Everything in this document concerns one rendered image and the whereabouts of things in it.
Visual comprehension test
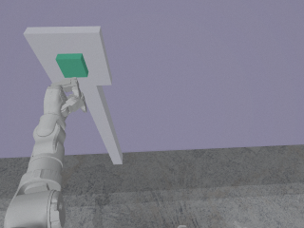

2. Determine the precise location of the button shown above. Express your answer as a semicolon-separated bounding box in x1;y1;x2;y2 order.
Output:
55;53;88;78

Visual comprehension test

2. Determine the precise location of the robot left forearm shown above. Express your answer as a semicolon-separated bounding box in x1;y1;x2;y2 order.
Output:
4;114;67;228

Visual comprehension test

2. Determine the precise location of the panel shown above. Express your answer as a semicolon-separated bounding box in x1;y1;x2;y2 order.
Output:
23;26;124;165

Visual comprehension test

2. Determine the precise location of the robot left upper arm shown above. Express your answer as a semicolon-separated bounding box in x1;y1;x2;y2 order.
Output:
6;189;66;228

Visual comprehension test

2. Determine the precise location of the robot left hand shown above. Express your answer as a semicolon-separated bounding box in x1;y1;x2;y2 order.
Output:
43;77;87;121

